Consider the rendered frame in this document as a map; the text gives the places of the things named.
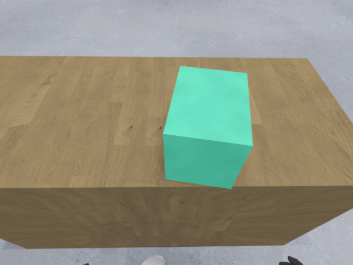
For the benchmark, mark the carton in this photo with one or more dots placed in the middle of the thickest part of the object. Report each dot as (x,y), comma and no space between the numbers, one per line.
(208,133)

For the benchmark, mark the pedestal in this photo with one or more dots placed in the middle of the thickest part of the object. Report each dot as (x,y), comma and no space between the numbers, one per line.
(82,155)

